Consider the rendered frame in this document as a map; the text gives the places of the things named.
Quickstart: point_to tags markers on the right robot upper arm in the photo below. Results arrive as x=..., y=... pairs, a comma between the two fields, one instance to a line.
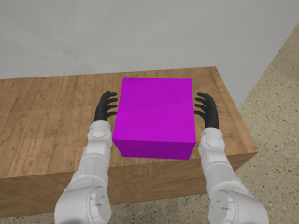
x=230, y=207

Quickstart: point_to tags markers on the robot left hand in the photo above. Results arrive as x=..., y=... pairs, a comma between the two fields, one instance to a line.
x=103, y=106

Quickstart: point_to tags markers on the robot right hand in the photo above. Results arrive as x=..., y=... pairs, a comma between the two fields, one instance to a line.
x=210, y=116

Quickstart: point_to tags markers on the right robot forearm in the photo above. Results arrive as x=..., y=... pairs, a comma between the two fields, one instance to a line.
x=217, y=170

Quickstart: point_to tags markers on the carton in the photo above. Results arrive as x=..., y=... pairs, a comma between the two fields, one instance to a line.
x=155, y=118

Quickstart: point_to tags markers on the pedestal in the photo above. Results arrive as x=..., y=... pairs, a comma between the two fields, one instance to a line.
x=44, y=125

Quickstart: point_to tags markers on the left robot upper arm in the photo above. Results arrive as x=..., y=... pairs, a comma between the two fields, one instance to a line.
x=87, y=205

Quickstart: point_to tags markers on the left robot forearm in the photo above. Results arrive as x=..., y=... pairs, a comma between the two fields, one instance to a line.
x=95, y=160

